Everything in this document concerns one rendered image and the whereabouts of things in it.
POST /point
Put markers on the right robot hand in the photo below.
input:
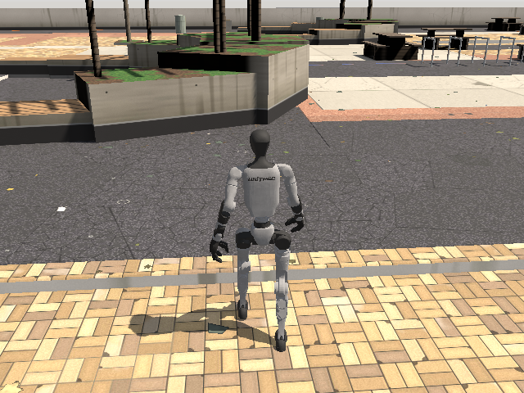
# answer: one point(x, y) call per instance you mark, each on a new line
point(298, 227)

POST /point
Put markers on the robot head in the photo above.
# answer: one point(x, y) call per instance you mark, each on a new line
point(259, 140)

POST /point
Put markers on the robot left forearm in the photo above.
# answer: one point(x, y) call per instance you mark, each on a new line
point(221, 224)

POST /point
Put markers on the robot right upper arm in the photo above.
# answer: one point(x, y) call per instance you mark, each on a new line
point(290, 184)

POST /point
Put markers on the robot left upper arm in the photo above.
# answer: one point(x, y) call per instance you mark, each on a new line
point(234, 174)

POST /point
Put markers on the robot right forearm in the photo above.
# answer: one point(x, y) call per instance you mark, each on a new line
point(297, 211)

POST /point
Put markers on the robot left shin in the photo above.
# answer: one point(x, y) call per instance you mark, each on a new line
point(242, 284)

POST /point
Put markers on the left robot hand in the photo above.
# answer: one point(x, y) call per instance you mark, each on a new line
point(213, 249)

